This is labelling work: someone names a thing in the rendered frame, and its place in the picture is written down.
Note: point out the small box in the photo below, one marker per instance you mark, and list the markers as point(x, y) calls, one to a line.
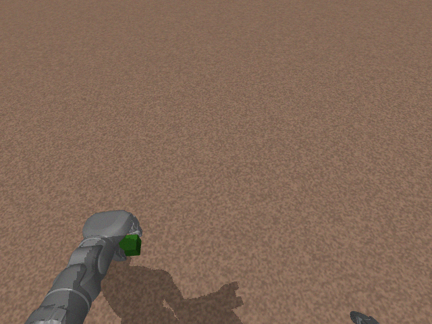
point(131, 244)

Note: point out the left robot arm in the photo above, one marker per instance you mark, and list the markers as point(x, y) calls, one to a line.
point(78, 285)

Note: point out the left robot hand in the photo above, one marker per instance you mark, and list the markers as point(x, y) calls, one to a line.
point(114, 225)

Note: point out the right robot hand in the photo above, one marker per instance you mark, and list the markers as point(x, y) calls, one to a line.
point(359, 318)

